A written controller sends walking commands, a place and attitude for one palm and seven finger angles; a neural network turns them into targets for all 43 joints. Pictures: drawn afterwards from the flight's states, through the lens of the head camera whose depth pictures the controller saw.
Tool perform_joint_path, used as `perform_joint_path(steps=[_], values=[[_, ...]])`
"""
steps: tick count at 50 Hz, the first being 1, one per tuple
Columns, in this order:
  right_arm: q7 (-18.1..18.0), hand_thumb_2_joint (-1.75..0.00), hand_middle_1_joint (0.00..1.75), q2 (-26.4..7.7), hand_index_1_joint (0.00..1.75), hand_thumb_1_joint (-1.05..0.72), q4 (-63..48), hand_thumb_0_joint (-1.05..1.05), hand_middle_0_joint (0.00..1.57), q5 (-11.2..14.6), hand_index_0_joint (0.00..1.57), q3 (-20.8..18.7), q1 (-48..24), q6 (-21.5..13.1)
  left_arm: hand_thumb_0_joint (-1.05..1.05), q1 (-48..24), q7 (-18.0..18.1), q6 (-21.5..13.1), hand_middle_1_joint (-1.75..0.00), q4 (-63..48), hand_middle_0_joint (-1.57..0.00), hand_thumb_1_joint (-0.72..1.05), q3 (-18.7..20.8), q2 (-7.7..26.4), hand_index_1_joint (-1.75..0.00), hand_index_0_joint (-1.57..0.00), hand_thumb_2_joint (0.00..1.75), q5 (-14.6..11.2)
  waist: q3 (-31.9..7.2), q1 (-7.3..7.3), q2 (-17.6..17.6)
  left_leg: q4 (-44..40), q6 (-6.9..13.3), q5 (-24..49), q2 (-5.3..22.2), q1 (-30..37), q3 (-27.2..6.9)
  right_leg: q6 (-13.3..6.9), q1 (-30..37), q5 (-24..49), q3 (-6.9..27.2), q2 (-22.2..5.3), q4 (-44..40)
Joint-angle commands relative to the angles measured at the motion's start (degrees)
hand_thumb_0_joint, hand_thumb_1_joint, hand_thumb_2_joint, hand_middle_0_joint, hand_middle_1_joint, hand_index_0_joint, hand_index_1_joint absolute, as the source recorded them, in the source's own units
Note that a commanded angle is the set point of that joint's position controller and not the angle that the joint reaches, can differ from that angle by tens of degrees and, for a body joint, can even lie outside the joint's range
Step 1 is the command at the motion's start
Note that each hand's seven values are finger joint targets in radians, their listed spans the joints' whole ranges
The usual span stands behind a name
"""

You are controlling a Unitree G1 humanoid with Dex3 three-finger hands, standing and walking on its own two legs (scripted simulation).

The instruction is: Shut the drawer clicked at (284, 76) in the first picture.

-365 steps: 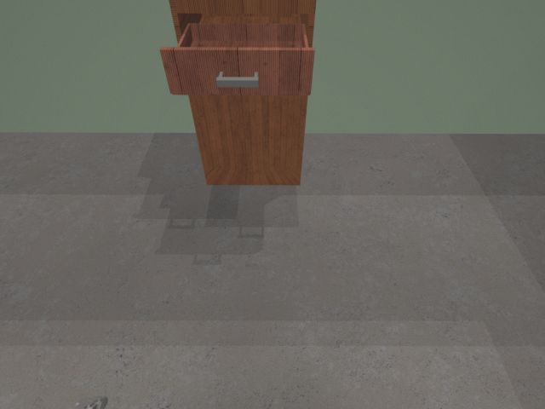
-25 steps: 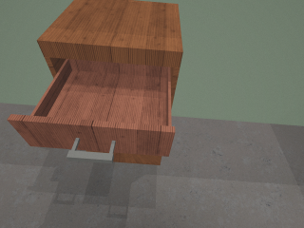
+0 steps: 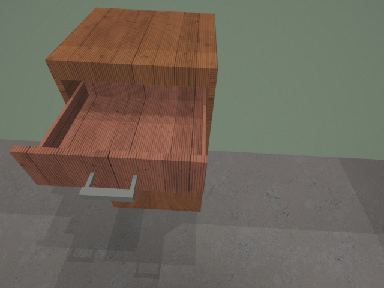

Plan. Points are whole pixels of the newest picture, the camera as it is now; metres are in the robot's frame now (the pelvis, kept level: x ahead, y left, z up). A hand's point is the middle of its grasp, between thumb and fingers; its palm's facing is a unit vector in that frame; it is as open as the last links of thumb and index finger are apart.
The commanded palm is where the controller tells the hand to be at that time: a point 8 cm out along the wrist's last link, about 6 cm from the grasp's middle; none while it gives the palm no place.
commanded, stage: come to a stop and stand still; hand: left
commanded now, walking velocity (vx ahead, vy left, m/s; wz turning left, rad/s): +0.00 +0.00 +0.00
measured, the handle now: (110, 186) +0.34 +0.22 -0.01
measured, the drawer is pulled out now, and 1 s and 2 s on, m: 0.29 0.29 0.29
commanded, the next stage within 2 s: look again from close up in 0.14 s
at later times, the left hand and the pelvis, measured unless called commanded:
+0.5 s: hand out of the picture +0.01 +0.17 -0.18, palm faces +0.05 -0.98 -0.20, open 7.4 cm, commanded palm none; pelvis +0.01 +0.01 -0.01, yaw +1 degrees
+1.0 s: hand (106, 263) +0.18 +0.19 -0.06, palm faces +0.24 -0.96 -0.16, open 7.1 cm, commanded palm +0.11 +0.23 -0.06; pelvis +0.02 +0.00 -0.01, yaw +2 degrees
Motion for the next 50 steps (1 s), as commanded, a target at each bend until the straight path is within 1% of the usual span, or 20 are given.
perform_joint_path(steps=[1, 11, 12, 13, 14, 15, 16, 20, 24, 25, 41, 42, 43, 44, 45, 46, 47, 48, 49, 50], values=[[-0.3, -0.90, 0.30, -4.0, 0.30, -0.90, -0.9, 0.00, 0.20, 0.0, 0.20, -1.1, 4.1, -0.4, 0.00, 5.5, 0.4, -0.9, -0.30, -0.8, -0.20, 0.90, 1.0, 4.6, -0.30, -0.20, 0.90, 0.2, 5.9, -0.32, -0.3, -4.6, -0.2, -4.5, 4.0, -2.1, -6.1, -1.4, -5.9, -3.4, 6.6, -5.0, -6.9], [-0.5, -0.90, 0.30, -2.7, 0.30, -0.90, -0.7, 0.00, 0.20, 0.0, 0.20, -1.3, 5.5, -0.7, 0.00, 7.1, 0.6, -1.2, -0.30, -0.4, -0.20, 0.90, 1.1, 3.2, -0.30, -0.20, 0.90, 0.2, 5.0, -0.16, -0.1, -3.4, 0.0, -1.5, 4.0, -2.0, -6.1, -1.8, -5.3, -0.2, 6.3, -5.0, -5.5], [0.2, -0.90, 0.30, -6.5, 0.30, -0.90, -5.3, 0.00, 0.20, 0.0, 0.20, -1.3, -2.3, -1.7, 0.00, 6.3, 2.1, -2.2, -0.30, 0.7, -0.20, 0.90, 0.3, 6.7, -0.30, -0.20, 0.90, 1.4, 7.4, 1.75, 3.0, 8.1, -1.7, 1.9, 5.4, -6.7, -5.0, -1.4, -7.7, 14.7, 9.0, -7.4, -4.3], [0.3, -0.90, 0.30, -3.6, 0.30, -0.90, -6.8, 0.00, 0.20, -0.2, 0.20, -1.6, 1.7, -0.6, 0.00, 3.7, 1.6, -2.2, -0.30, -2.1, -0.20, 0.90, 1.0, 8.7, -0.30, -0.20, 0.90, 0.6, 2.5, -2.25, 3.2, 8.0, -1.3, -7.5, 3.4, -4.0, -5.7, -3.0, -9.0, -4.3, 10.8, -9.5, -6.6], [0.5, -0.90, 0.30, -4.0, 0.30, -0.90, -6.3, 0.00, 0.20, -0.5, 0.20, -1.7, 4.3, -0.4, 0.00, 1.2, 1.3, -2.2, -0.30, -3.1, -0.20, 0.90, 1.1, 8.4, -0.30, -0.20, 0.90, 0.6, 1.3, -3.21, 2.0, 8.3, -1.0, -7.7, 3.2, -3.7, -5.3, -3.7, -11.0, -13.2, 9.9, -8.2, -5.6], [0.5, -0.90, 0.30, -4.1, 0.30, -0.90, -6.4, 0.00, 0.20, -0.7, 0.20, -1.8, 5.6, -0.6, 0.00, 0.8, 1.1, -2.2, -0.30, -3.9, -0.20, 0.90, 1.4, 8.4, -0.30, -0.20, 0.90, 0.5, -1.3, -2.91, 2.7, 7.3, -0.1, -5.7, 3.7, -2.4, -5.4, -3.8, -9.9, -10.2, 8.2, -7.2, -3.2], [0.4, -0.90, 0.30, -4.7, 0.30, -0.90, -7.0, 0.00, 0.20, -0.7, 0.20, -1.9, 5.8, -0.7, 0.00, 0.8, 1.0, -2.0, -0.30, -4.1, -0.20, 0.90, 1.3, 7.5, -0.30, -0.20, 0.90, 0.5, -1.2, -2.67, 2.5, 6.5, 0.3, -6.6, 3.8, -3.8, -6.2, -3.5, -9.2, -9.9, 7.6, -6.3, -1.5], [0.1, -0.90, 0.30, -5.4, 0.30, -0.90, -7.9, 0.00, 0.20, -0.5, 0.20, -1.6, 4.4, -1.2, 0.00, 1.6, 0.7, -1.1, -0.30, -4.2, -0.20, 0.90, 1.0, 6.0, -0.30, -0.20, 0.90, 0.6, 4.2, -0.93, 2.6, 1.9, 1.5, -5.7, 5.2, -8.7, -8.4, -2.8, -7.6, -5.6, 5.8, -4.2, 1.4], [0.0, -0.90, 0.30, -6.7, 0.30, -0.90, -7.6, 0.00, 0.20, -0.3, 0.20, -1.3, 3.7, -1.5, 0.00, 1.4, 0.7, -0.9, -0.30, -4.3, -0.20, 0.90, 1.0, 6.7, -0.30, -0.20, 0.90, 0.3, 3.5, -0.36, 0.0, 1.7, 1.7, 0.1, 5.1, -6.5, -8.1, -2.2, -5.2, -0.3, 5.4, -4.2, 2.4], [-0.1, -0.90, 0.30, -6.8, 0.30, -0.90, -7.4, 0.00, 0.20, -0.4, 0.20, -1.3, 3.6, -1.7, 0.00, 1.5, 0.6, -0.8, -0.30, -4.4, -0.20, 0.90, 1.1, 6.8, -0.30, -0.20, 0.90, 0.4, 3.3, -0.04, 0.9, 1.3, 1.7, 2.0, 5.4, -5.7, -8.0, -2.0, -4.7, 1.0, 5.3, -4.2, 2.6], [-0.2, -0.90, 0.30, -8.9, 0.30, -0.90, -5.8, 0.00, 0.20, -0.2, 0.20, -1.1, 0.7, -1.4, 0.00, -0.9, 0.5, -0.2, -0.30, -4.8, -0.20, 0.90, 1.3, 9.3, -0.30, -0.20, 0.90, 0.2, 2.2, 0.00, 0.4, -0.2, 1.3, 8.3, 5.4, 0.0, -6.5, -1.1, -2.7, 6.1, 5.5, -5.0, 0.9], [0.1, -0.90, 0.30, -11.6, 0.30, -0.90, -9.2, 0.00, 0.20, 0.3, 0.20, -1.6, -3.0, -1.3, 0.00, 0.8, 2.4, -0.9, -0.30, -3.1, -0.20, 0.90, 0.9, 10.5, -0.30, -0.20, 0.90, 0.9, 6.2, 0.77, -6.3, 9.1, -0.1, 11.7, 7.0, -5.7, -6.4, -0.4, -5.3, 18.3, 8.1, -6.7, -0.7], [-1.8, -0.90, 0.30, -19.7, 0.30, -0.90, -29.3, 0.00, 0.20, 3.0, 0.20, -3.9, -3.8, -9.8, 0.00, -41.2, 1.7, -12.7, -0.32, -91.4, -0.22, 0.90, 10.3, 23.4, -0.32, -0.22, 0.90, -9.8, -23.4, -5.45, 5.6, 3.9, 0.2, 16.8, 0.3, 10.4, -7.0, -1.7, -3.0, 19.0, 3.2, -0.6, 4.7], [-3.7, -0.90, 0.30, -15.1, 0.30, -0.90, -26.1, 0.00, 0.20, 2.1, 0.20, -2.0, -6.7, -15.4, 0.00, -11.7, 3.1, -10.6, -0.34, -77.1, -0.24, 0.90, 7.7, 19.4, -0.34, -0.24, 0.90, -5.6, -25.1, 0.74, 15.0, 3.0, -0.3, 24.7, 3.3, 17.3, -7.9, -2.0, -5.1, 8.2, 2.7, 0.8, 9.1], [-3.3, -0.90, 0.30, -12.7, 0.30, -0.90, -25.4, 0.00, 0.20, 2.8, 0.20, -2.6, -7.5, -17.4, 0.00, 4.9, 4.7, -3.5, -0.37, -69.0, -0.26, 0.90, 1.1, 7.4, -0.37, -0.26, 0.90, -7.9, -16.6, -0.84, 14.3, 1.3, -2.9, 23.5, 2.9, 9.7, -8.3, -1.0, -9.7, -1.0, 0.1, 1.1, 10.4], [-2.8, -0.90, 0.30, -13.4, 0.30, -0.90, -23.9, 0.00, 0.20, 2.9, 0.20, -3.0, -4.7, -17.9, 0.00, 3.4, 3.8, -2.5, -0.39, -67.6, -0.28, 0.90, -0.1, 3.7, -0.39, -0.28, 0.90, -8.4, -8.4, -2.33, 8.5, 2.6, -2.1, 19.3, 2.2, 4.8, -8.2, -0.6, -12.5, -1.3, -0.1, 1.2, 9.6], [-2.4, -0.90, 0.30, -14.9, 0.30, -0.90, -26.7, 0.00, 0.20, 2.2, 0.20, -4.2, -6.1, -18.4, 0.00, -0.3, 3.0, -4.9, -0.41, -69.7, -0.30, 0.90, 3.2, 7.0, -0.41, -0.30, 0.90, -8.7, -2.7, -3.30, 5.6, 5.2, -1.6, 12.9, 1.5, 0.0, -8.9, -0.5, -15.5, -1.3, -0.8, 1.4, 8.1], [-2.1, -0.90, 0.30, -15.7, 0.30, -0.90, -28.3, 0.00, 0.20, 1.3, 0.20, -5.1, -6.3, -18.6, 0.00, 3.8, 1.4, -7.7, -0.43, -68.0, -0.32, 0.90, 6.0, 8.1, -0.43, -0.32, 0.90, -8.7, -4.1, -2.68, 0.3, 7.8, -1.2, 9.4, 0.9, -3.6, -8.5, -0.6, -16.3, 0.5, -1.7, 1.7, 7.8], [-1.7, -0.90, 0.30, -15.3, 0.30, -0.90, -29.8, 0.00, 0.20, 0.8, 0.20, -5.8, -7.3, -18.6, 0.00, 12.2, -0.9, -10.9, -0.45, -63.4, -0.34, 0.90, 6.7, 6.1, -0.45, -0.34, 0.90, -9.5, -4.7, -1.01, -5.0, 10.7, -1.1, 9.0, 0.7, -7.3, -7.9, -0.6, -17.3, 1.5, -2.3, 2.1, 9.7], [-1.0, -0.90, 0.30, -14.9, 0.30, -0.90, -31.6, 0.00, 0.20, 1.0, 0.20, -6.4, -8.6, -18.4, 0.00, 20.3, -3.6, -14.2, -0.47, -59.7, -0.36, 0.90, 7.3, 4.7, -0.47, -0.36, 0.90, -9.9, -6.3, 1.24, -6.1, 13.3, -1.2, 9.9, 0.1, -9.5, -6.4, -0.8, -16.8, 4.0, -2.0, 2.1, 11.7]])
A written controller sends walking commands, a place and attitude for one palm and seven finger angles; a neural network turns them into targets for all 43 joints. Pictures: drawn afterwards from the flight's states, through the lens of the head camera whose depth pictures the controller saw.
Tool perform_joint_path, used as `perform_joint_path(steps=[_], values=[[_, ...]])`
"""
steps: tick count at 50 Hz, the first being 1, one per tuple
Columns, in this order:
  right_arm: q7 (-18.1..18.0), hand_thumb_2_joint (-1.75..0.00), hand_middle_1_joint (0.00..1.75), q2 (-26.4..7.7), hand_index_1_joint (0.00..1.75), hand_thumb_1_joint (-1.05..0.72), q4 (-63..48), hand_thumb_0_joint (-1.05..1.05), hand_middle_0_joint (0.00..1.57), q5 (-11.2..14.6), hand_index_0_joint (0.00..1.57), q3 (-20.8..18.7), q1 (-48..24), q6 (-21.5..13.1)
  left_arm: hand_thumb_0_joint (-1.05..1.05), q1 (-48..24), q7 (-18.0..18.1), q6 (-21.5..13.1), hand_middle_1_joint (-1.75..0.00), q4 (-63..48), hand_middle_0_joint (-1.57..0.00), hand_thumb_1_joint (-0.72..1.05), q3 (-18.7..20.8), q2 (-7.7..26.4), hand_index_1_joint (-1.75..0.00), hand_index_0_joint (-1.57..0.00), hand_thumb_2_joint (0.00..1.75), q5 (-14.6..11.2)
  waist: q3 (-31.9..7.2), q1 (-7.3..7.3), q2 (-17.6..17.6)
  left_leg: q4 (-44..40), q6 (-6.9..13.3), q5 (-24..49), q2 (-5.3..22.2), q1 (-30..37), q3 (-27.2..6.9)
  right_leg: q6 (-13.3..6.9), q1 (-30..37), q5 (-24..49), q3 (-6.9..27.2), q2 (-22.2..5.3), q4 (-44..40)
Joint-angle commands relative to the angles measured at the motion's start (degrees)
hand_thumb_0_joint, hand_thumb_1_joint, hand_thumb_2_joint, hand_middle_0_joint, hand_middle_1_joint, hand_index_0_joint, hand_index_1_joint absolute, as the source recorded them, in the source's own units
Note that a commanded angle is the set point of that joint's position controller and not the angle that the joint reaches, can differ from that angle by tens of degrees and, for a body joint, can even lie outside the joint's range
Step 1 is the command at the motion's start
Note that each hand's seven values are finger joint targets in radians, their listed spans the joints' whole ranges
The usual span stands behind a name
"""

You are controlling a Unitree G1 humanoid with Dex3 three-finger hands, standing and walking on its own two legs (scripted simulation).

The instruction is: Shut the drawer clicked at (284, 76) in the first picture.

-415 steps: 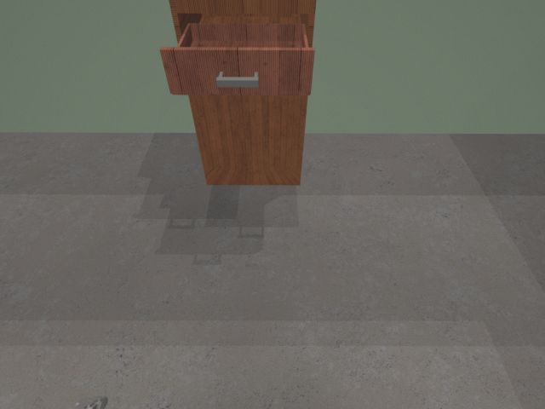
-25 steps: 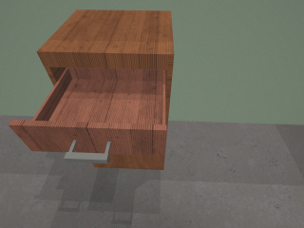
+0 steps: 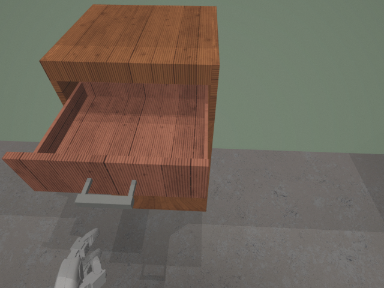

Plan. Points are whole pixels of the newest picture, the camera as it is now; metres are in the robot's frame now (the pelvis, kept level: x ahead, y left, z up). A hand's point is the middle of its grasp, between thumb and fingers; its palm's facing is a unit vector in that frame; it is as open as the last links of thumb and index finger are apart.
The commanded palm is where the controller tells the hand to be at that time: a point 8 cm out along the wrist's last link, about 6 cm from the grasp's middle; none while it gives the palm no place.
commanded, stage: raise the hand and make a fist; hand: left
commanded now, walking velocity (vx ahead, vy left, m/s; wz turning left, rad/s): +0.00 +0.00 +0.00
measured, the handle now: (108, 192) +0.32 +0.21 +0.00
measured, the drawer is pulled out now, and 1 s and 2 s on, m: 0.29 0.29 0.29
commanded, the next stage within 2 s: bring the fist close to the handle in 1.74 s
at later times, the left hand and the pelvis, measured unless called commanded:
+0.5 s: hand (104, 279) +0.15 +0.17 +0.01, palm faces -0.01 -1.00 -0.07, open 4.7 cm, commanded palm +0.10 +0.23 +0.01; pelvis -0.04 -0.04 -0.06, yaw +1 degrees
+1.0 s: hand (88, 278) +0.14 +0.18 +0.06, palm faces +0.01 -1.00 -0.06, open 3.1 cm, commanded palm +0.09 +0.23 +0.07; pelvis -0.02 +0.00 -0.03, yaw +0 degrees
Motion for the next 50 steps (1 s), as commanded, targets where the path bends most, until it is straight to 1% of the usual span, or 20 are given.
perform_joint_path(steps=[1, 3, 4, 5, 6, 8, 10, 13, 15, 16, 21, 24, 26, 28, 30, 33, 35, 40, 43, 50], values=[[1.5, -0.90, 0.30, -7.8, 0.30, -0.90, -14.2, 0.00, 0.20, -0.7, 0.20, -5.0, -10.1, -4.3, 0.00, 16.9, -8.5, -14.9, -0.50, -2.3, -0.38, 0.90, 3.7, -1.2, -0.50, -0.38, 0.90, -2.7, -3.7, 3.13, -11.2, 6.1, -1.7, 15.5, 0.8, -6.4, -5.0, -1.1, -11.5, 13.7, -1.7, 4.5, 4.3], [2.7, -0.90, 0.30, -7.8, 0.30, -0.90, -17.0, 0.00, 0.20, -0.4, 0.20, -5.9, -13.0, -3.6, 0.00, 18.6, -15.8, -23.8, -0.54, -2.4, -0.42, 0.90, 5.9, -0.8, -0.54, -0.42, 0.90, -5.0, -5.4, 4.31, -11.6, 11.8, -2.0, 12.2, 0.3, -14.0, -3.9, -1.3, -14.5, 15.6, -0.4, 4.2, 10.5], [3.1, -0.90, 0.30, -7.8, 0.30, -0.90, -18.8, 0.00, 0.20, -0.3, 0.20, -6.1, -13.7, -4.1, 0.00, 16.3, -18.4, -28.0, -0.56, -5.8, -0.44, 0.90, 7.1, 1.5, -0.56, -0.44, 0.90, -5.6, -8.4, 4.40, -9.3, 14.4, -1.8, 10.5, 0.1, -16.6, -3.7, -1.3, -15.4, 15.3, 1.0, 3.8, 12.9], [3.6, -0.90, 0.30, -7.6, 0.30, -0.90, -19.8, 0.00, 0.20, -0.3, 0.20, -6.1, -13.2, -4.4, 0.00, 14.1, -20.3, -31.8, -0.58, -10.1, -0.46, 0.90, 8.9, 4.2, -0.58, -0.46, 0.90, -5.9, -10.2, 4.81, -2.1, 16.2, -1.8, 10.3, 0.1, -16.8, -3.6, -1.7, -16.2, 15.3, 2.5, 3.4, 14.7], [3.8, -0.90, 0.30, -7.6, 0.30, -0.90, -21.1, 0.00, 0.20, -0.5, 0.20, -6.1, -13.4, -4.9, 0.00, 9.9, -22.0, -35.2, -0.60, -15.7, -0.48, 0.90, 10.1, 6.7, -0.60, -0.48, 0.90, -6.6, -15.0, 4.26, 1.8, 18.5, -1.4, 10.0, 0.0, -16.4, -3.5, -1.8, -17.4, 14.0, 3.7, 3.4, 16.6], [3.3, -0.90, 0.30, -6.6, 0.30, -0.90, -22.5, 0.00, 0.20, -0.3, 0.20, -6.2, -12.9, -5.1, 0.00, 8.0, -23.4, -38.3, -0.65, -19.5, -0.52, 0.90, 13.3, 8.7, -0.65, -0.52, 0.90, -8.5, -18.0, 3.54, 4.1, 21.9, -0.9, 8.1, 0.2, -17.7, -3.8, -1.7, -20.0, 10.6, 5.7, 3.5, 17.9], [2.2, -0.90, 0.30, -7.1, 0.30, -0.90, -23.0, 0.00, 0.20, 0.4, 0.20, -5.7, -12.3, -4.6, 0.00, 1.9, -23.3, -37.3, -0.69, -22.7, -0.56, 0.90, 14.0, 9.2, -0.69, -0.56, 0.90, -10.2, -15.0, 1.27, 2.4, 23.6, -0.5, 2.5, 0.3, -20.7, -4.3, -1.3, -22.6, 3.2, 7.7, 3.3, 15.9], [0.2, -0.90, 0.30, -7.5, 0.30, -0.90, -24.5, 0.00, 0.20, 1.5, 0.20, -4.7, -11.6, -4.6, 0.00, -2.6, -24.4, -33.1, -0.75, -25.2, -0.62, 0.90, 11.0, 8.3, -0.75, -0.62, 0.90, -11.5, -11.9, -1.07, 2.1, 24.7, 0.2, -3.5, 0.6, -22.7, -5.0, -0.7, -24.4, -5.9, 10.7, 2.7, 11.6], [-1.0, -0.90, 0.30, -8.0, 0.30, -0.90, -23.9, 0.00, 0.20, 2.1, 0.20, -4.2, -10.6, -4.4, 0.00, -5.9, -25.3, -29.9, -0.80, -25.0, -0.66, 0.90, 11.8, 11.6, -0.80, -0.66, 0.90, -11.0, -11.1, -2.21, 0.9, 25.9, 0.6, -5.0, 0.9, -23.4, -4.9, 0.0, -23.5, -10.0, 13.6, 2.1, 8.2], [-1.4, -0.90, 0.30, -7.9, 0.30, -0.90, -24.1, 0.00, 0.20, 2.2, 0.20, -3.7, -10.3, -4.3, 0.00, -6.6, -26.0, -28.2, -0.82, -25.2, -0.68, 0.90, 10.6, 11.3, -0.82, -0.68, 0.90, -11.0, -11.2, -2.17, 1.2, 25.5, 0.7, -5.1, 0.9, -23.3, -5.1, 0.2, -22.6, -10.3, 14.3, 1.7, 7.3], [-2.2, -0.90, 0.30, -7.1, 0.30, -0.90, -24.1, 0.00, 0.20, 2.4, 0.20, -2.5, -11.6, -3.9, 0.00, -2.9, -26.5, -20.0, -0.93, -22.3, -0.78, 0.90, 15.6, 13.9, -0.93, -0.78, 0.90, -12.1, -12.7, 0.53, 2.1, 21.7, 0.6, -1.3, 0.9, -20.5, -6.2, 1.0, -16.1, -4.1, 13.4, 1.0, 5.6], [-2.2, -0.90, 0.30, -6.2, 0.30, -0.90, -23.7, 0.00, 0.20, 2.4, 0.20, -2.2, -12.6, -3.7, 0.00, -0.2, -25.0, -17.5, -0.99, -20.2, -0.84, 0.90, 18.3, 13.8, -0.99, -0.84, 0.90, -13.5, -11.2, 1.69, -1.2, 19.2, 0.0, -0.1, 0.9, -20.0, -6.8, 1.9, -13.2, -0.5, 12.8, 0.3, 4.6], [-1.9, -0.90, 0.30, -6.0, 0.30, -0.90, -23.7, 0.00, 0.20, 2.3, 0.20, -2.4, -12.9, -3.8, 0.00, 3.8, -24.4, -17.5, -1.04, -19.1, -0.88, 0.90, 19.2, 13.2, -1.04, -0.88, 0.90, -13.4, -11.7, 2.61, -4.0, 18.1, -0.2, 1.2, 0.7, -19.8, -7.0, 2.9, -11.0, 3.1, 12.8, -0.2, 4.6], [-1.5, -0.90, 0.30, -6.0, 0.30, -0.90, -23.6, 0.00, 0.20, 2.2, 0.20, -2.7, -12.8, -4.3, 0.00, 5.8, -24.3, -18.3, -1.08, -20.4, -0.92, 0.90, 18.8, 12.5, -1.08, -0.92, 0.90, -13.4, -10.8, 2.97, -1.9, 16.4, -0.3, 2.5, 0.5, -18.0, -6.7, 2.5, -11.0, 5.2, 11.3, 0.1, 4.8], [-1.3, -0.90, 0.30, -6.4, 0.30, -0.90, -23.4, 0.00, 0.20, 2.3, 0.20, -2.9, -12.9, -4.9, 0.00, 7.9, -24.1, -19.4, -1.12, -20.7, -0.96, 0.90, 18.0, 12.0, -1.12, -0.96, 0.90, -13.1, -9.8, 2.81, -4.1, 15.9, -0.2, 2.8, 0.6, -17.2, -6.7, 2.8, -11.1, 6.1, 11.2, 0.4, 4.3], [-0.9, -0.90, 0.30, -6.9, 0.30, -0.90, -23.7, 0.00, 0.20, 2.4, 0.20, -3.3, -10.8, -6.5, 0.00, 7.3, -24.4, -21.6, -1.19, -25.4, -1.02, 0.90, 14.7, 10.5, -1.19, -1.02, 0.90, -13.0, -10.6, 1.79, -2.6, 14.6, 0.0, 3.1, 0.4, -14.4, -6.3, 1.7, -12.3, 4.9, 9.4, 1.2, 4.3], [-1.1, -0.90, 0.30, -7.3, 0.30, -0.90, -22.7, 0.00, 0.20, 2.3, 0.20, -3.4, -11.0, -7.0, 0.00, 6.5, -23.3, -22.6, -1.23, -25.9, -1.06, 0.90, 15.7, 12.0, -1.23, -1.06, 0.90, -12.5, -8.7, 1.37, -3.5, 14.3, 0.1, 2.2, 0.5, -14.1, -6.3, 1.2, -13.4, 1.6, 9.1, 1.6, 3.5], [-0.5, -0.90, 0.30, -7.5, 0.30, -0.90, -22.7, 0.00, 0.20, 2.3, 0.20, -3.2, -10.4, -8.5, 0.00, 7.2, -21.2, -24.0, -1.34, -32.5, -1.16, 0.90, 12.4, 10.2, -1.34, -1.16, 0.90, -11.0, -10.2, 1.61, 2.6, 11.8, 0.4, 3.6, 0.7, -9.3, -6.4, -0.6, -14.0, 2.9, 4.6, 3.1, 5.8], [0.0, -0.90, 0.30, -7.3, 0.30, -0.90, -24.0, 0.00, 0.20, 2.4, 0.20, -2.9, -10.3, -8.6, 0.00, 9.0, -20.2, -22.1, -1.40, -34.2, -1.22, 0.90, 9.7, 8.5, -1.40, -1.22, 0.90, -10.0, -10.1, 1.81, 2.9, 10.3, 0.4, 4.1, 0.9, -7.9, -6.7, -0.7, -13.7, 4.9, 2.8, 3.6, 6.5], [0.7, -0.90, 0.30, -6.5, 0.30, -0.90, -25.8, 0.00, 0.20, 2.5, 0.20, -1.9, -12.0, -6.6, 0.00, 12.7, -17.7, -15.9, -1.56, -38.9, -1.36, 0.90, 10.1, 9.0, -1.56, -1.36, 0.90, -8.2, -8.8, 3.06, 3.1, 7.9, 0.2, 5.9, 1.5, -5.5, -6.9, -0.9, -11.4, 7.4, 0.9, 4.3, 5.8]])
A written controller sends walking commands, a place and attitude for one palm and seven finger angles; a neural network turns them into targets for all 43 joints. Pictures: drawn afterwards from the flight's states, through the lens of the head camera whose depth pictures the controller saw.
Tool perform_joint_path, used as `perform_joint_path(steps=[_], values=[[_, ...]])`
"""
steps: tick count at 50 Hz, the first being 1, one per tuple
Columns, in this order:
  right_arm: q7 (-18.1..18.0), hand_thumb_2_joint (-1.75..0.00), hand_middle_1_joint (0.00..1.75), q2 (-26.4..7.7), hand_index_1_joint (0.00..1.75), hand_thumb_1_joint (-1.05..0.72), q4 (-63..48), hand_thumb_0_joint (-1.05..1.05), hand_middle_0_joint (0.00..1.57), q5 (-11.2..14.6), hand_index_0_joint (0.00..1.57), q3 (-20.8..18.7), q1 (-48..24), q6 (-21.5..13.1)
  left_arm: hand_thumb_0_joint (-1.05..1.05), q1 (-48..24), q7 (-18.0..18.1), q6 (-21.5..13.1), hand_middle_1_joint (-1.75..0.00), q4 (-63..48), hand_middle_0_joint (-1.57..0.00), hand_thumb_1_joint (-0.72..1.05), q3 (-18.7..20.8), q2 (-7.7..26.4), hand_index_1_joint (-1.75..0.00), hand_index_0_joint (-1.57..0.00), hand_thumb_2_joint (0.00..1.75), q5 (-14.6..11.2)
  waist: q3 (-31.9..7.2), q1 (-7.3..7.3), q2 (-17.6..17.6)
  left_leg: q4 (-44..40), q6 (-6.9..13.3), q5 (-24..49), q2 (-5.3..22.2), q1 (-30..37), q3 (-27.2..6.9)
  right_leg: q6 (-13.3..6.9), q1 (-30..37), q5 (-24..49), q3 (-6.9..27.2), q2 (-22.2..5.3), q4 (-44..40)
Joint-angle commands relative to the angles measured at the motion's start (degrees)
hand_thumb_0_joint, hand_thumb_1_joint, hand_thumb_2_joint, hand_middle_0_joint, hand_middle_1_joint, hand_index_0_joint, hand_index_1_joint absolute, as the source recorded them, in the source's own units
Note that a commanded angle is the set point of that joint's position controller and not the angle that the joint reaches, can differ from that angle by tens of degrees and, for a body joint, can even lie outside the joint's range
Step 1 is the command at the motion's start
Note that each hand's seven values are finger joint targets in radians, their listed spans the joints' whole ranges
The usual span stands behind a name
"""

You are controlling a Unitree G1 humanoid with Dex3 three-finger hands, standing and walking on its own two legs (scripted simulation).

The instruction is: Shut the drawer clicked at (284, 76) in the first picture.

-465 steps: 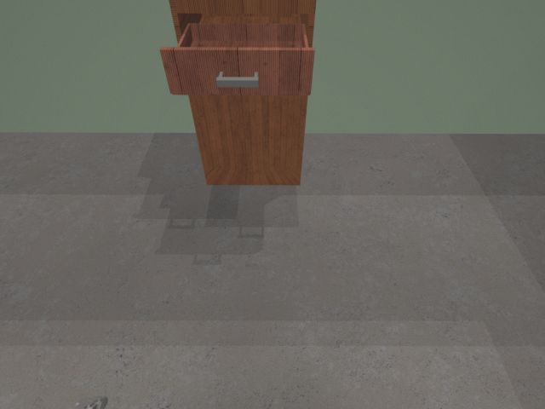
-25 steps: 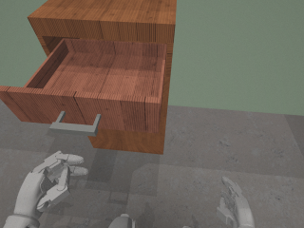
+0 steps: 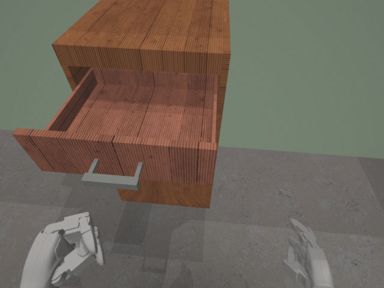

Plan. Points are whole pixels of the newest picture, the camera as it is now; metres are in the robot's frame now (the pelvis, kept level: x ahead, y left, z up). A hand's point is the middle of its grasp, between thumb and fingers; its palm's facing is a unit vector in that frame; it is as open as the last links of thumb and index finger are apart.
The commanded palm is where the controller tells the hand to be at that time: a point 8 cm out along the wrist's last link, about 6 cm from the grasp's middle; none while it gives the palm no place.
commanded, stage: raise the hand and make a fist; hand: left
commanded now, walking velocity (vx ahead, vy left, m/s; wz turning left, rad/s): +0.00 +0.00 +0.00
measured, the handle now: (114, 173) +0.35 +0.21 +0.03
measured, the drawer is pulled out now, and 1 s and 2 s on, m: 0.29 0.29 0.29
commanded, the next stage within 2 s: bring the fist close to the handle in 0.74 s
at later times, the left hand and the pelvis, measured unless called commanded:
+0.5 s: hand (88, 243) +0.16 +0.17 +0.13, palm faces +0.02 -1.00 -0.10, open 3.2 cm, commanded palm +0.11 +0.23 +0.14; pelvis +0.01 +0.00 +0.01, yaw +0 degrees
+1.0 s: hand (82, 247) +0.16 +0.18 +0.12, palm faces +0.06 -0.99 -0.09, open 3.2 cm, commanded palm +0.13 +0.24 +0.12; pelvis +0.01 -0.03 +0.02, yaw +0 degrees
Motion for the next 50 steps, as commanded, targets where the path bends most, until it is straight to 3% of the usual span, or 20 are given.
perform_joint_path(steps=[1, 4, 5, 7, 10, 17, 20, 21, 25, 30, 33, 35, 37, 40, 41, 44, 46, 50], values=[[0.2, -0.90, 0.30, -5.9, 0.30, -0.90, -10.1, 0.00, 0.20, 0.2, 0.20, -1.8, -4.8, -2.1, 0.00, 3.9, 1.4, -0.4, -1.58, -14.7, -1.38, 0.90, 2.9, 4.5, -1.58, -1.38, 0.90, -0.1, -4.0, 0.46, 1.8, -10.0, 0.3, 12.5, -1.3, 9.4, -4.9, 0.0, 0.7, 12.4, 1.6, 2.9, -7.8], [0.2, -0.90, 0.30, -6.3, 0.30, -0.90, -10.9, 0.00, 0.20, 0.2, 0.20, -1.1, -5.0, -2.1, 0.00, 0.2, 1.7, 1.2, -1.60, -17.7, -1.40, 0.90, 1.9, 4.9, -1.60, -1.40, 0.90, 0.0, -2.2, -0.34, 1.9, -10.7, 0.2, 10.1, -1.0, 9.6, -5.5, 0.2, 0.1, 10.2, 1.4, 3.0, -8.4], [0.1, -0.90, 0.30, -6.5, 0.30, -0.90, -10.8, 0.00, 0.20, 0.0, 0.20, -0.9, -5.3, -2.0, 0.00, 0.0, 2.1, 1.6, -1.60, -18.6, -1.40, 0.90, 1.7, 5.3, -1.60, -1.40, 0.90, 0.6, -2.1, -0.45, 0.4, -10.9, 0.4, 9.9, -0.9, 9.8, -5.8, 0.2, 0.2, 10.0, 1.4, 3.1, -8.7], [0.2, -0.90, 0.30, -6.5, 0.30, -0.90, -11.3, 0.00, 0.20, 0.1, 0.20, -0.6, -4.9, -2.0, 0.00, -1.3, 2.1, 2.6, -1.60, -20.2, -1.40, 0.90, 0.6, 4.8, -1.60, -1.40, 0.90, 0.7, -1.9, -0.63, 1.8, -11.5, 0.3, 8.0, -0.9, 10.4, -5.9, 0.2, 0.0, 8.4, 1.5, 3.0, -9.2], [0.1, -0.90, 0.30, -6.3, 0.30, -0.90, -11.2, 0.00, 0.20, 0.2, 0.20, -0.3, -5.6, -2.2, 0.00, 0.3, 2.6, 4.3, -1.60, -20.4, -1.40, 0.90, 1.8, 5.6, -1.60, -1.40, 0.90, 1.1, -2.2, 0.24, 0.6, -12.2, 0.2, 8.9, -0.8, 10.9, -6.1, 0.1, 1.7, 9.2, 1.3, 2.9, -9.7], [-0.2, -0.90, 0.30, -6.1, 0.30, -0.90, -11.1, 0.00, 0.20, 0.7, 0.20, 0.3, -5.5, -2.9, 0.00, -1.2, 3.0, 7.2, -1.60, -23.6, -1.40, 0.90, 2.6, 6.3, -1.60, -1.40, 0.90, 0.5, -2.1, 0.48, 1.9, -13.8, 0.0, 10.2, -0.9, 13.0, -5.6, 0.1, 4.3, 10.9, 1.2, 2.8, -11.5], [-0.4, -0.90, 0.30, -6.1, 0.30, -0.90, -10.6, 0.00, 0.20, 0.9, 0.20, 0.0, -6.6, -3.2, 0.00, 2.1, 2.7, 8.3, -1.60, -19.8, -1.40, 0.90, 4.1, 6.2, -1.60, -1.40, 0.90, -0.1, -1.2, 1.14, -1.5, -14.2, 0.1, 10.2, -1.2, 12.2, -5.2, 0.1, 5.4, 11.6, 1.5, 3.0, -12.7], [-0.5, -0.90, 0.30, -6.1, 0.30, -0.90, -10.7, 0.00, 0.20, 1.0, 0.20, 0.2, -6.5, -3.2, 0.00, 2.1, 2.5, 8.6, -1.60, -19.5, -1.40, 0.90, 4.4, 6.2, -1.60, -1.40, 0.90, -0.3, -0.5, 1.24, -1.1, -14.4, 0.0, 10.0, -1.3, 11.9, -4.8, 0.1, 5.5, 11.6, 1.6, 2.8, -12.9], [-0.9, -0.90, 0.30, -6.3, 0.30, -0.90, -10.0, 0.00, 0.20, 0.9, 0.20, -0.1, -6.4, -3.7, 0.00, 1.2, 2.2, 7.5, -1.60, -19.6, -1.40, 0.90, 7.1, 8.4, -1.60, -1.40, 0.90, -1.1, -0.5, 1.39, -0.3, -14.1, 0.1, 10.5, -1.7, 12.2, -4.2, 0.1, 6.2, 12.2, 2.6, 2.8, -14.2], [-1.3, -0.90, 0.30, -6.8, 0.30, -0.90, -9.1, 0.00, 0.20, 0.9, 0.20, -0.1, -5.6, -5.5, 0.00, -3.1, 1.1, 4.6, -1.60, -19.0, -1.40, 0.90, 7.3, 8.6, -1.60, -1.40, 0.90, -2.3, 0.1, 0.63, 1.0, -13.5, 0.1, 9.2, -2.1, 12.9, -3.8, 0.3, 5.8, 10.3, 4.1, 2.5, -15.7], [-1.7, -0.90, 0.30, -7.0, 0.30, -0.90, -8.3, 0.00, 0.20, 1.1, 0.20, -0.3, -5.3, -6.3, 0.00, -3.9, -0.1, 4.0, -1.60, -15.8, -1.40, 0.90, 8.5, 9.3, -1.60, -1.40, 0.90, -3.1, 0.1, 0.35, -1.8, -12.9, 0.2, 9.4, -2.3, 12.7, -3.6, 0.8, 5.9, 10.0, 6.0, 1.9, -17.1], [-1.8, -0.90, 0.30, -7.0, 0.30, -0.90, -7.8, 0.00, 0.20, 1.2, 0.20, -0.4, -5.9, -6.7, 0.00, -3.0, -0.8, 4.1, -1.60, -13.8, -1.40, 0.90, 10.2, 10.4, -1.60, -1.40, 0.90, -3.3, 0.2, 0.98, -0.3, -12.9, 0.2, 10.2, -2.4, 12.7, -3.5, 0.6, 7.0, 11.2, 6.7, 1.7, -17.7], [-1.9, -0.90, 0.30, -6.9, 0.30, -0.90, -7.7, 0.00, 0.20, 1.3, 0.20, -0.5, -6.0, -7.0, 0.00, -2.5, -1.6, 4.4, -1.60, -13.0, -1.40, 0.90, 11.2, 10.6, -1.60, -1.40, 0.90, -4.0, -0.4, 1.21, -1.8, -12.8, 0.2, 11.0, -2.5, 12.6, -3.3, 1.0, 7.8, 12.7, 7.2, 1.3, -18.0], [-2.0, -0.90, 0.30, -6.9, 0.30, -0.90, -7.3, 0.00, 0.20, 1.3, 0.20, -0.5, -6.5, -7.4, 0.00, -2.5, -2.6, 4.2, -1.60, -11.9, -1.40, 0.90, 12.9, 11.6, -1.60, -1.40, 0.90, -4.5, -0.8, 1.61, -1.3, -12.6, 0.2, 12.9, -2.5, 13.1, -3.4, 1.3, 9.1, 16.5, 7.7, 1.2, -18.0], [-2.0, -0.90, 0.30, -6.7, 0.30, -0.90, -7.4, 0.00, 0.20, 1.4, 0.20, -0.4, -6.5, -7.6, 0.00, -1.7, -3.1, 4.1, -1.60, -12.2, -1.40, 0.90, 12.2, 10.5, -1.60, -1.40, 0.90, -4.9, -1.1, 1.56, -0.6, -12.6, 0.2, 13.4, -2.6, 13.6, -3.1, 1.5, 9.1, 18.0, 7.7, 1.0, -17.8], [-2.1, -0.90, 0.30, -7.1, 0.30, -0.90, -6.6, 0.00, 0.20, 1.2, 0.20, -0.6, -6.0, -7.7, 0.00, -2.2, -4.2, 3.6, -1.60, -9.2, -1.40, 0.90, 12.4, 10.1, -1.60, -1.40, 0.90, -5.5, -0.2, 1.02, -3.2, -12.1, 0.1, 14.0, -2.7, 12.9, -3.4, 2.4, 8.9, 21.6, 8.4, 0.7, -17.7], [-2.1, -0.90, 0.30, -7.4, 0.30, -0.90, -6.4, 0.00, 0.20, 1.1, 0.20, -0.5, -6.0, -7.6, 0.00, -4.1, -4.8, 3.1, -1.60, -7.2, -1.40, 0.90, 11.0, 9.2, -1.60, -1.40, 0.90, -5.4, 1.6, 0.48, -3.1, -12.1, 0.1, 12.9, -2.8, 12.1, -3.3, 2.4, 7.6, 19.6, 8.7, 0.7, -18.0], [-2.7, -0.90, 0.30, -8.0, 0.30, -0.90, -5.5, 0.00, 0.20, 0.8, 0.20, -0.8, -5.5, -7.5, 0.00, -10.6, -5.4, 0.9, -1.60, -5.5, -1.40, 0.90, 12.1, 11.6, -1.60, -1.40, 0.90, -5.1, 1.5, -0.48, -3.1, -11.0, 0.2, 10.7, -2.8, 11.6, -3.3, 2.4, 6.0, 13.4, 10.5, 0.3, -19.3]])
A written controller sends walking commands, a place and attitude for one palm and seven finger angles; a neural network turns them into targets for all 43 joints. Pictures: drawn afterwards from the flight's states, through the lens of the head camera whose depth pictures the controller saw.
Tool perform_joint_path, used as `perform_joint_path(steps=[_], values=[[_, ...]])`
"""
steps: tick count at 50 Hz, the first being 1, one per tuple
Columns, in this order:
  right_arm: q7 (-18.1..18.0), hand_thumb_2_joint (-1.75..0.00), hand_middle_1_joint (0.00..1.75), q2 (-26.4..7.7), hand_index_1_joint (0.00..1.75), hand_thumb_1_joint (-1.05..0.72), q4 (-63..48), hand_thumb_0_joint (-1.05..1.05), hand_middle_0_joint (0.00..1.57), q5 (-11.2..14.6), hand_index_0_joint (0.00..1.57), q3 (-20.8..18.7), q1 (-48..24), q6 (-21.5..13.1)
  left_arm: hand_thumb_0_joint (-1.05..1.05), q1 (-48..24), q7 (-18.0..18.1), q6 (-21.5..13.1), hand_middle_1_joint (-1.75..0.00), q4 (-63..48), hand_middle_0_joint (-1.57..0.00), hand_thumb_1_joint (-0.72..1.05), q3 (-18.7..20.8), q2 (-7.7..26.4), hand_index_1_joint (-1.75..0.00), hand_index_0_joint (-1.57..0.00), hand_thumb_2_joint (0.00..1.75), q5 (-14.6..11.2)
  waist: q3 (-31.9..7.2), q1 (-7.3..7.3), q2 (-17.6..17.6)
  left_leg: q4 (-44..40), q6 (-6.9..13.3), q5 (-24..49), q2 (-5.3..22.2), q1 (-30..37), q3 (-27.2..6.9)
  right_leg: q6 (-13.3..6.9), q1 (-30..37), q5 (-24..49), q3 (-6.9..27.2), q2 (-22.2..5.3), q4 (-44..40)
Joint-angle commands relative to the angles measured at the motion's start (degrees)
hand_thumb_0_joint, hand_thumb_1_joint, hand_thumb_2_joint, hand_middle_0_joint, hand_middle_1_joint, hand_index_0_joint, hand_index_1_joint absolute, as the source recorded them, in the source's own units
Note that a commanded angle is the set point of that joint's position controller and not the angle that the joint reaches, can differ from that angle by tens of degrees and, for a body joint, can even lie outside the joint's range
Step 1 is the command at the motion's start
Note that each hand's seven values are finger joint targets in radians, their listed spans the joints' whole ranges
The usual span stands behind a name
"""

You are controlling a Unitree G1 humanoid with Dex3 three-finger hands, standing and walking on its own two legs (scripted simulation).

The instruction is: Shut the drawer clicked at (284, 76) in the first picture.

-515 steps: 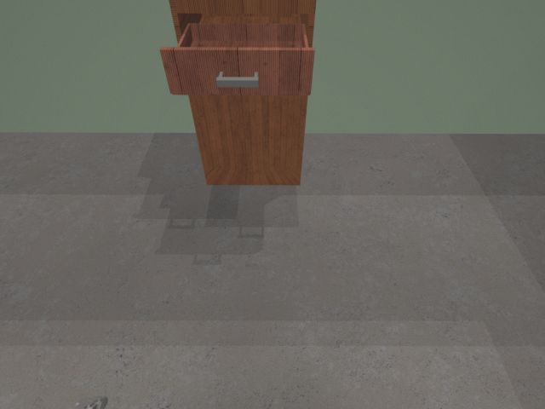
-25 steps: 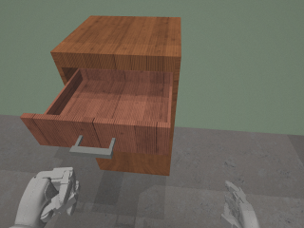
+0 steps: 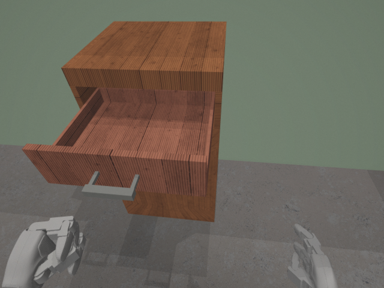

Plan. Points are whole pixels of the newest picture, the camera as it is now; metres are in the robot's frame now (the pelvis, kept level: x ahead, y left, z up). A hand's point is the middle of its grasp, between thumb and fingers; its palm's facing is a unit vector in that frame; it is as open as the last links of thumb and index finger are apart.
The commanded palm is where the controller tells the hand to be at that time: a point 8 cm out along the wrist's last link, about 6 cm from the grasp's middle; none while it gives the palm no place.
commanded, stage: bring the fist close to the handle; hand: left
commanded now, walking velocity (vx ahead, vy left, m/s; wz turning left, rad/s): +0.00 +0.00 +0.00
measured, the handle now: (112, 184) +0.34 +0.24 +0.02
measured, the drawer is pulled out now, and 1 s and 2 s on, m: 0.29 0.29 0.25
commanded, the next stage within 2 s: push the drawer shut in 1.24 s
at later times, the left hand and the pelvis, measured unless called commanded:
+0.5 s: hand (96, 238) +0.20 +0.21 +0.05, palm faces -0.01 -1.00 -0.04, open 3.3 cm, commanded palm +0.17 +0.26 +0.05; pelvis -0.01 +0.03 -0.01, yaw +0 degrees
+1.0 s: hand (116, 227) +0.23 +0.19 +0.02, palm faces -0.03 -1.00 -0.05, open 3.3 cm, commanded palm +0.21 +0.25 +0.02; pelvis -0.01 +0.03 -0.04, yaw -1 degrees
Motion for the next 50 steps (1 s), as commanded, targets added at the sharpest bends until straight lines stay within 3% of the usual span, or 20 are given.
perform_joint_path(steps=[1, 6, 11, 14, 15, 18, 22, 25, 28, 30, 34, 35, 37, 39, 40, 41, 44, 47, 48, 50], values=[[-0.7, -0.90, 0.30, -6.0, 0.30, -0.90, -8.5, 0.00, 0.20, -0.2, 0.20, -2.8, -6.4, -3.4, 0.00, -8.2, -0.5, -5.9, -1.60, -8.4, -1.40, 0.90, 5.9, 10.0, -1.60, -1.40, 0.90, -0.6, -0.2, -1.92, -4.9, -2.2, 2.5, 7.4, -3.8, 1.5, -2.4, 4.1, -3.4, 10.4, 11.5, -1.7, -10.6], [-0.3, -0.90, 0.30, -6.1, 0.30, -0.90, -7.8, 0.00, 0.20, -0.6, 0.20, -3.0, -6.2, -3.2, 0.00, -10.0, -0.8, -7.7, -1.60, -6.3, -1.40, 0.90, 4.5, 8.8, -1.60, -1.40, 0.90, -0.1, -2.8, -2.28, -1.3, -1.8, 2.7, 9.1, -3.9, 2.2, -2.1, 3.5, -3.1, 12.2, 10.3, -1.6, -8.9], [0.2, -0.90, 0.30, -6.1, 0.30, -0.90, -7.7, 0.00, 0.20, -1.0, 0.20, -3.6, -6.2, -1.6, 0.00, -7.9, -0.1, -7.3, -1.60, -1.3, -1.40, 0.90, 3.9, 7.2, -1.60, -1.40, 0.90, 0.4, -2.7, -1.88, -5.2, -1.9, 2.7, 10.0, -3.9, 0.2, -2.2, 3.3, -4.0, 13.9, 8.4, -1.1, -7.0], [0.7, -0.90, 0.30, -6.0, 0.30, -0.90, -8.5, 0.00, 0.20, -1.2, 0.20, -3.8, -6.0, -0.9, 0.00, -8.1, 0.5, -8.1, -1.60, -3.1, -1.40, 0.90, 3.4, 6.9, -1.60, -1.40, 0.90, 0.8, -5.1, -1.79, -2.6, -1.7, 2.7, 11.3, -4.0, 0.6, -1.9, 2.9, -4.2, 15.4, 7.0, -0.8, -4.9], [0.8, -0.90, 0.30, -6.1, 0.30, -0.90, -7.9, 0.00, 0.20, -1.5, 0.20, -4.0, -6.0, -0.5, 0.00, -8.7, 1.3, -8.5, -1.60, -2.3, -1.40, 0.90, 4.4, 8.0, -1.60, -1.40, 0.90, 1.1, -4.5, -1.92, -3.7, -1.4, 2.8, 11.0, -3.8, -0.3, -2.2, 2.9, -4.7, 14.7, 6.9, -0.6, -4.8], [1.2, -0.90, 0.30, -6.2, 0.30, -0.90, -8.6, 0.00, 0.20, -1.5, 0.20, -3.9, -5.3, 0.0, 0.00, -11.6, 2.0, -10.1, -1.60, -4.3, -1.40, 0.90, 0.4, 5.3, -1.60, -1.40, 0.90, 1.8, -5.0, -3.00, -1.0, -1.0, 2.7, 9.7, -3.7, 0.1, -2.5, 2.5, -7.7, 12.4, 5.3, 0.0, -2.7], [1.6, -0.90, 0.30, -6.3, 0.30, -0.90, -8.9, 0.00, 0.20, -1.8, 0.20, -3.9, -4.4, 0.5, 0.00, -12.4, 3.6, -11.2, -1.60, -3.7, -1.40, 0.90, -2.8, 3.4, -1.60, -1.40, 0.90, 3.2, -5.9, -3.65, -1.5, -0.1, 2.6, 8.1, -3.3, -1.2, -3.3, 2.3, -10.6, 10.1, 4.3, 0.3, -0.4], [1.5, -0.90, 0.30, -6.7, 0.30, -0.90, -8.7, 0.00, 0.20, -2.1, 0.20, -4.0, -4.1, 1.5, 0.00, -13.2, 5.1, -11.7, -1.60, -2.1, -1.40, 0.90, -1.8, 4.8, -1.60, -1.40, 0.90, 4.3, -6.3, -3.38, -2.0, 0.8, 2.6, 6.9, -3.1, -3.0, -3.7, 2.1, -11.9, 8.4, 4.3, 0.4, 1.0], [1.8, -0.90, 0.30, -6.5, 0.30, -0.90, -9.7, 0.00, 0.20, -2.2, 0.20, -3.9, -3.5, 2.5, 0.00, -15.3, 6.0, -11.9, -1.60, -2.9, -1.40, 0.90, -3.8, 3.4, -1.60, -1.40, 0.90, 4.8, -9.1, -3.61, -1.4, 1.7, 2.2, 8.0, -2.9, -3.1, -4.1, 2.1, -12.9, 9.0, 3.7, 0.3, 3.3], [1.7, -0.90, 0.30, -6.7, 0.30, -0.90, -9.7, 0.00, 0.20, -2.3, 0.20, -4.0, -3.5, 3.3, 0.00, -15.1, 7.0, -12.0, -1.60, -1.4, -1.40, 0.90, -2.5, 4.6, -1.60, -1.40, 0.90, 5.3, -9.1, -3.28, -2.3, 2.3, 2.3, 7.3, -2.8, -4.4, -4.0, 2.0, -13.5, 8.1, 3.9, 0.5, 3.8], [1.9, -0.90, 0.30, -6.5, 0.30, -0.90, -10.4, 0.00, 0.20, -2.4, 0.20, -3.9, -3.1, 4.6, 0.00, -16.6, 7.4, -12.6, -1.60, 0.0, -1.40, 0.90, -3.8, 3.3, -1.60, -1.40, 0.90, 5.2, -10.2, -3.46, -1.6, 3.7, 2.1, 7.6, -2.7, -5.7, -4.0, 2.0, -14.8, 8.5, 3.8, 0.4, 5.5], [1.9, -0.90, 0.30, -6.7, 0.30, -0.90, -10.1, 0.00, 0.20, -2.5, 0.20, -4.0, -3.0, 5.1, 0.00, -16.5, 7.8, -12.5, -1.60, 1.5, -1.40, 0.90, -2.3, 4.8, -1.60, -1.40, 0.90, 5.7, -9.9, -3.49, -3.5, 4.1, 2.1, 7.1, -2.6, -6.9, -4.0, 2.0, -14.6, 8.2, 4.0, 0.5, 5.6], [2.1, -0.90, 0.30, -6.6, 0.30, -0.90, -10.7, 0.00, 0.20, -2.5, 0.20, -3.8, -2.9, 5.7, 0.00, -19.2, 7.5, -12.9, -1.60, 1.4, -1.40, 0.90, -4.8, 2.7, -1.60, -1.40, 0.90, 5.6, -10.1, -4.03, -1.9, 4.8, 2.0, 6.9, -2.7, -7.3, -4.1, 2.0, -16.3, 8.0, 3.9, 0.4, 6.6], [2.0, -0.90, 0.30, -6.7, 0.30, -0.90, -10.8, 0.00, 0.20, -2.5, 0.20, -3.8, -2.8, 6.0, 0.00, -20.5, 7.4, -13.3, -1.60, 2.3, -1.40, 0.90, -5.1, 2.8, -1.60, -1.40, 0.90, 5.6, -10.5, -4.26, -0.9, 5.7, 2.0, 6.2, -2.6, -7.8, -4.1, 1.9, -17.6, 7.1, 4.0, 0.4, 7.2], [1.9, -0.90, 0.30, -6.9, 0.30, -0.90, -10.4, 0.00, 0.20, -2.6, 0.20, -3.8, -2.5, 6.4, 0.00, -21.8, 7.8, -13.6, -1.60, 3.1, -1.40, 0.90, -4.1, 4.0, -1.60, -1.40, 0.90, 6.0, -10.0, -4.56, -2.2, 6.1, 2.1, 5.3, -2.5, -9.0, -4.3, 1.9, -18.0, 6.3, 4.2, 0.4, 7.3], [1.9, -0.90, 0.30, -6.9, 0.30, -0.90, -10.5, 0.00, 0.20, -2.7, 0.20, -3.9, -2.5, 6.5, 0.00, -22.9, 7.7, -13.8, -1.60, 3.7, -1.40, 0.90, -5.3, 2.9, -1.60, -1.40, 0.90, 6.1, -10.8, -4.70, -2.3, 6.6, 2.1, 5.2, -2.5, -9.1, -4.3, 2.0, -18.8, 6.3, 4.3, 0.5, 7.9], [2.0, -0.90, 0.30, -6.8, 0.30, -0.90, -11.3, 0.00, 0.20, -2.5, 0.20, -4.1, -2.2, 6.7, 0.00, -22.5, 7.6, -14.5, -1.60, 1.4, -1.40, 0.90, -4.4, 4.1, -1.60, -1.40, 0.90, 5.7, -14.7, -3.75, -0.1, 7.2, 2.0, 7.5, -2.4, -7.8, -4.2, 1.7, -17.4, 7.9, 4.4, 0.4, 8.8], [2.1, -0.90, 0.30, -6.6, 0.30, -0.90, -11.9, 0.00, 0.20, -2.5, 0.20, -4.0, -1.8, 7.4, 0.00, -21.2, 8.6, -13.9, -1.60, 0.2, -1.40, 0.90, -4.2, 4.5, -1.60, -1.40, 0.90, 5.9, -16.1, -3.59, -0.1, 7.1, 2.1, 9.7, -2.4, -7.2, -4.0, 1.8, -16.0, 10.1, 4.5, 0.4, 8.8], [2.2, -0.90, 0.30, -6.4, 0.30, -0.90, -12.0, 0.00, 0.20, -2.4, 0.20, -4.0, -1.8, 7.6, 0.00, -20.4, 8.7, -13.4, -1.60, 0.9, -1.40, 0.90, -5.1, 3.6, -1.60, -1.40, 0.90, 5.8, -14.9, -3.89, -1.2, 7.1, 2.2, 9.3, -2.4, -7.6, -3.9, 2.0, -16.1, 10.1, 4.5, 0.4, 8.4], [2.1, -0.90, 0.30, -6.6, 0.30, -0.90, -11.7, 0.00, 0.20, -2.4, 0.20, -4.0, -2.0, 8.4, 0.00, -19.0, 9.4, -12.9, -1.60, 2.3, -1.40, 0.90, -3.1, 5.2, -1.60, -1.40, 0.90, 5.8, -13.1, -3.71, -2.6, 6.9, 2.2, 8.1, -2.5, -9.5, -3.8, 1.9, -15.5, 9.5, 4.6, 0.5, 7.9]])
